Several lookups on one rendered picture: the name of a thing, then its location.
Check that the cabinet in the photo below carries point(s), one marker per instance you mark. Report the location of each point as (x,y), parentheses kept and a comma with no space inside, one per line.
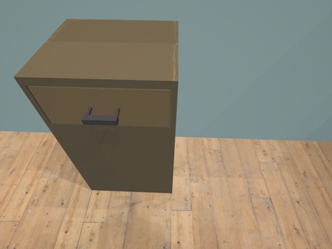
(138,54)

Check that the drawer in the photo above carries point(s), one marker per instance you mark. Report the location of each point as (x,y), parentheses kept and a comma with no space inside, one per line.
(138,107)

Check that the handle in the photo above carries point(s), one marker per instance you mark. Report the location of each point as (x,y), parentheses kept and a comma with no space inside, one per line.
(104,120)

